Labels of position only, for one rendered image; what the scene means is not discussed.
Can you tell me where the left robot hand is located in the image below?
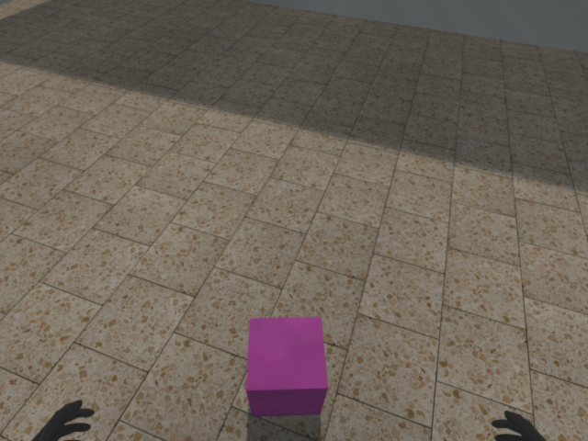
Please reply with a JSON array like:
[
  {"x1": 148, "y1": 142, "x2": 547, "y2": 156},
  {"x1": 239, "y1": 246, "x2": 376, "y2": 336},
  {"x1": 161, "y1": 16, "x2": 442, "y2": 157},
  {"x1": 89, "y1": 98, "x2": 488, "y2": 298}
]
[{"x1": 32, "y1": 400, "x2": 95, "y2": 441}]

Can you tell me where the carton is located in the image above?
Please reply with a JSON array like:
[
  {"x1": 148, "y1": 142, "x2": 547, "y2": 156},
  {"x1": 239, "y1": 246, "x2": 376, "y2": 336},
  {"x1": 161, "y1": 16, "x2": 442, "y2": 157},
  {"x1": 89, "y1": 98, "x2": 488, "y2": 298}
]
[{"x1": 246, "y1": 317, "x2": 328, "y2": 417}]

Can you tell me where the right robot hand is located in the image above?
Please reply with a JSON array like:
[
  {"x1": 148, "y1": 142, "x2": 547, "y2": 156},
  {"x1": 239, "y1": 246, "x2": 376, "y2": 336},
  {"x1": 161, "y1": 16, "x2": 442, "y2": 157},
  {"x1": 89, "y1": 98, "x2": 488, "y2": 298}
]
[{"x1": 492, "y1": 411, "x2": 546, "y2": 441}]

